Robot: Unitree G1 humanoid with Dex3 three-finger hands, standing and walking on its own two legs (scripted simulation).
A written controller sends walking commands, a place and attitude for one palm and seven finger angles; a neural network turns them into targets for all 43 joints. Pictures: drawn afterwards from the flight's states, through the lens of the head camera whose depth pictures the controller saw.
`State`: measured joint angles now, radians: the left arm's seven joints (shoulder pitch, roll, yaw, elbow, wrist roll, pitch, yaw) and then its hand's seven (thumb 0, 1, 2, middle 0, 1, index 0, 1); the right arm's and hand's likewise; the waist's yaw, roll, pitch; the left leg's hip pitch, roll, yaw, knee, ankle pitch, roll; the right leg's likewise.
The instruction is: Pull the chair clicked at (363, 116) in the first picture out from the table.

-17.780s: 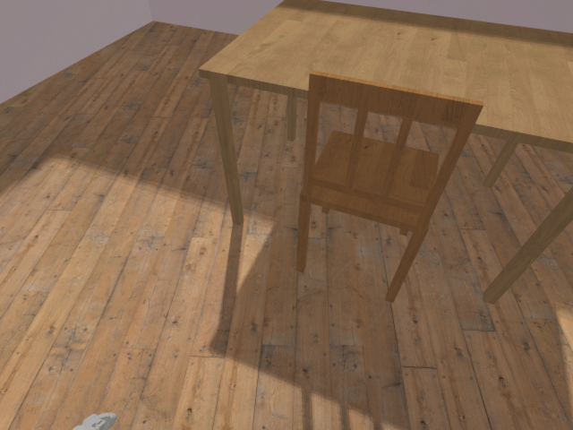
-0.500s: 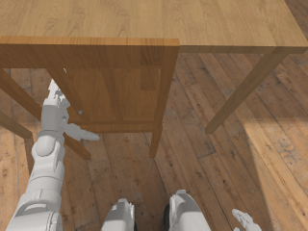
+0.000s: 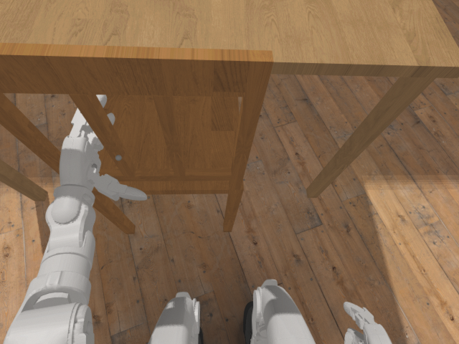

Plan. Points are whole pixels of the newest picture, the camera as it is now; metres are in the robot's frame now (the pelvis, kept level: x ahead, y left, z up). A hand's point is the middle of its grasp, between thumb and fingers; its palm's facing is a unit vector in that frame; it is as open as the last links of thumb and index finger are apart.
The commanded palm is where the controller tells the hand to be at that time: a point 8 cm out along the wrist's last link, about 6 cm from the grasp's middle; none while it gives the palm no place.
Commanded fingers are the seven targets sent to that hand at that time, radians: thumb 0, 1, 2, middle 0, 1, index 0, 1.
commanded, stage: hook a spindle and tug to test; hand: left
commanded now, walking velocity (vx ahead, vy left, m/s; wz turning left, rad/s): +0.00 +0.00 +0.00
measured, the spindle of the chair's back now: (110, 140) +0.46 +0.21 +0.01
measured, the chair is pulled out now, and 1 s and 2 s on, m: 0.00 0.02 0.09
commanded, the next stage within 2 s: step backward, pulling the chair out in 1.26 s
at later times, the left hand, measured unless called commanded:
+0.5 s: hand (118, 155) +0.42 +0.19 +0.02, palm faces +0.02 -1.00 -0.04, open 8.3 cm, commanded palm +0.39 +0.23 +0.02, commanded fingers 0.00 0.79 0.85 -0.50 -1.45 -0.50 -1.45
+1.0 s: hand (117, 164) +0.41 +0.18 +0.02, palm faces +0.01 -1.00 -0.03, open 5.7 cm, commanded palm +0.37 +0.24 +0.02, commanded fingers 0.00 0.90 0.90 -0.50 -1.45 -0.50 -1.45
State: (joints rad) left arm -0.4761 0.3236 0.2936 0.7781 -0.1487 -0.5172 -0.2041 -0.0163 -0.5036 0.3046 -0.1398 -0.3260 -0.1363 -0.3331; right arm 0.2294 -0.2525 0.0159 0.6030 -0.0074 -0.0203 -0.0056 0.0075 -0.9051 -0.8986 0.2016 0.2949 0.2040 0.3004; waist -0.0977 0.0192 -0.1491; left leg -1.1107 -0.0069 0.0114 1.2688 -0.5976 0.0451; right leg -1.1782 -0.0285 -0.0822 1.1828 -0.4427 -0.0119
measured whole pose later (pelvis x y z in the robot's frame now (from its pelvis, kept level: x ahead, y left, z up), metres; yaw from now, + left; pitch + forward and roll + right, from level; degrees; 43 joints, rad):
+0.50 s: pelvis +0.01 +0.01 +0.00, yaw -1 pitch +25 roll -3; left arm -0.43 0.31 0.28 0.72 -0.15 -0.49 -0.17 -0.01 0.26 0.63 -0.42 -1.32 -0.41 -1.38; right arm 0.24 -0.25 0.01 0.60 -0.01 -0.01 0.01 0.01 -0.90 -0.90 0.20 0.29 0.20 0.30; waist -0.10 0.02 -0.16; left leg -1.09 0.00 0.02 1.25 -0.60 0.05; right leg -1.15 -0.02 -0.08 1.16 -0.44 0.00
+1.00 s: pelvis +0.02 +0.01 +0.01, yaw -1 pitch +26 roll -3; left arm -0.26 0.27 0.26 0.55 -0.19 -0.48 -0.17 0.00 0.70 0.80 -0.37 -1.35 -0.36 -1.42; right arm 0.23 -0.23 0.00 0.56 0.00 0.00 0.02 0.01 -0.91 -0.90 0.20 0.29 0.20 0.30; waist -0.09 0.02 -0.17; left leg -1.05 0.00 0.03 1.22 -0.62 0.05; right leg -1.12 -0.02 -0.07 1.14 -0.46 0.00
